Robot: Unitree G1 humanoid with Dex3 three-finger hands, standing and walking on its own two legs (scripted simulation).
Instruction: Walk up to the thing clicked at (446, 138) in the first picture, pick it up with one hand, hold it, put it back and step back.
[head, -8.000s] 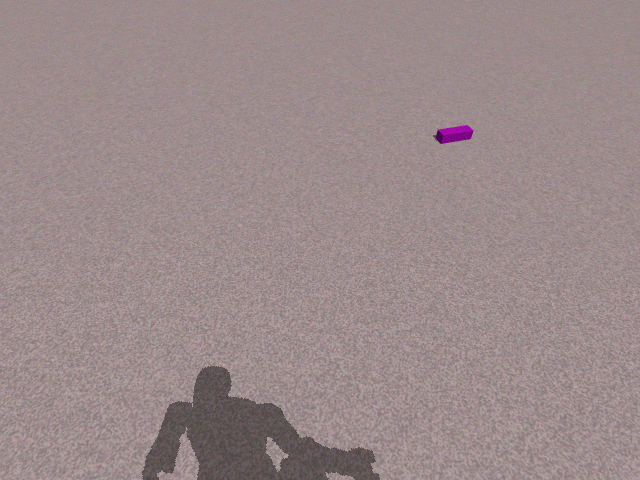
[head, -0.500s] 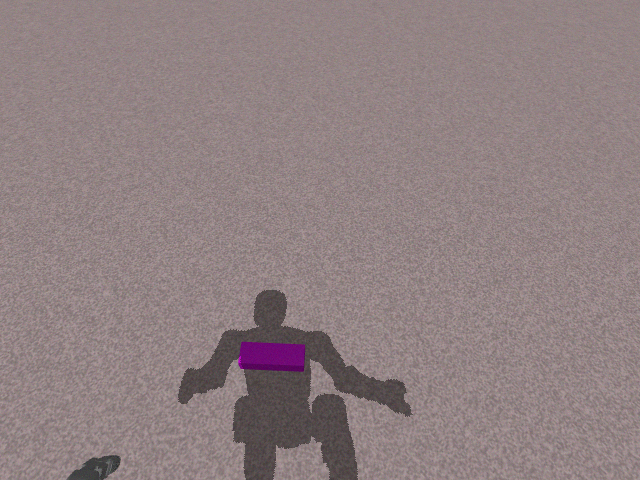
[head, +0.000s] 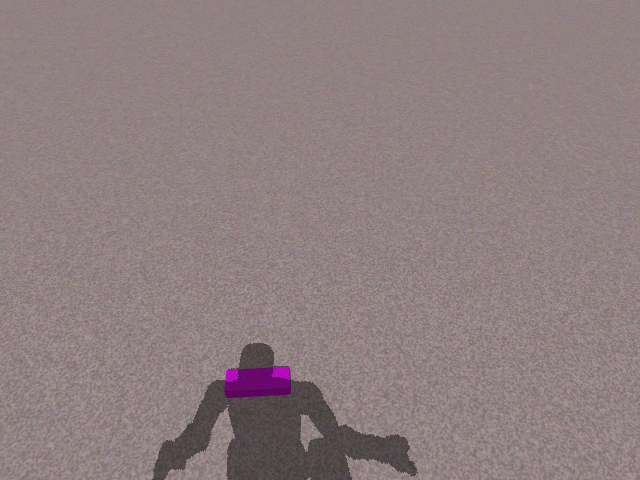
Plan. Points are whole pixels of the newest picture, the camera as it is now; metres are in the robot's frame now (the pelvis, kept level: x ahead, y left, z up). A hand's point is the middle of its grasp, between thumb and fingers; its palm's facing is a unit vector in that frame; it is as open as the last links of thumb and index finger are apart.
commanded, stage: walk up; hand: left
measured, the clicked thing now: (258, 382) +0.58 +0.19 -0.74
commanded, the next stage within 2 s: stand in 1.66 s
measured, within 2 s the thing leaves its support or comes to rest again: neither
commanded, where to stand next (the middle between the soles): +0.12 +0.03 m, yaw +2 degrees
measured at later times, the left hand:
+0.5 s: hand out of the picture +0.12 +0.30 -0.18, palm faces +0.03 -0.95 -0.32, open 7.4 cm
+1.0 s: hand out of the picture -0.02 +0.28 -0.12, palm faces +0.11 -0.90 -0.43, open 7.4 cm
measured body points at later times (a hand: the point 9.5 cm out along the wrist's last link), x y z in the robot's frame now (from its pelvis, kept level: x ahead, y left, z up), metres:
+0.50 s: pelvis +0.04 +0.04 -0.01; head +0.11 +0.07 +0.43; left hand +0.12 +0.35 -0.16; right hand +0.19 -0.25 -0.11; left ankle +0.18 +0.16 -0.73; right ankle -0.01 -0.13 -0.65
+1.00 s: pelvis -0.01 +0.00 +0.00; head +0.01 -0.02 +0.45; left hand -0.03 +0.33 -0.09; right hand +0.06 -0.32 -0.13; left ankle -0.05 +0.13 -0.68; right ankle -0.02 -0.11 -0.73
